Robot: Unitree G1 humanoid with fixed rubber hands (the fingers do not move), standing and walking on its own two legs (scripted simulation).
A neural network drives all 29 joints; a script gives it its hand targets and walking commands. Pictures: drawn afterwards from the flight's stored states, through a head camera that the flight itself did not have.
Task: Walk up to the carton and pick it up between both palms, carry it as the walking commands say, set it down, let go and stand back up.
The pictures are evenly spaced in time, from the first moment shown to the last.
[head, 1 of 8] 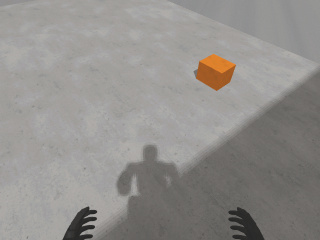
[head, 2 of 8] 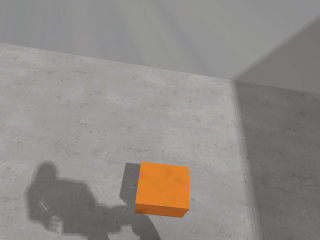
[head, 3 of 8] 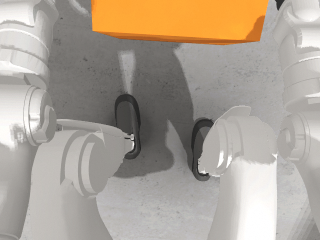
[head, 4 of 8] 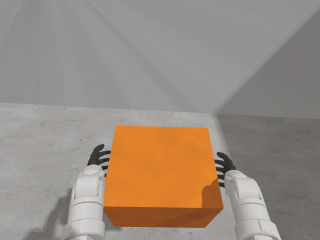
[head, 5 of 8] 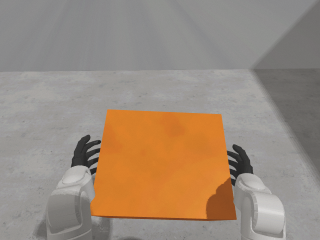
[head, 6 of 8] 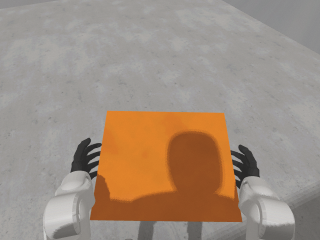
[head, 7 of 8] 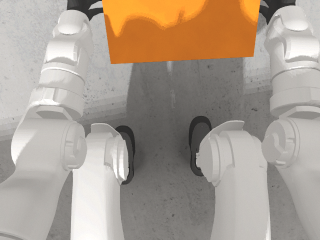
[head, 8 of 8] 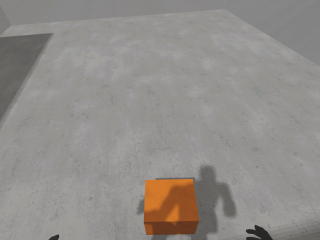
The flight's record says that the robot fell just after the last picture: no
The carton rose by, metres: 0.71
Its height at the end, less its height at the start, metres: +0.00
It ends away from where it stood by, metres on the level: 1.09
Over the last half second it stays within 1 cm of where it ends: yes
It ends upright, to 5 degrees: yes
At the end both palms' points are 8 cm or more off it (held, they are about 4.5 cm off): yes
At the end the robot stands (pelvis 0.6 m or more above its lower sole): yes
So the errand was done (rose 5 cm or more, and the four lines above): yes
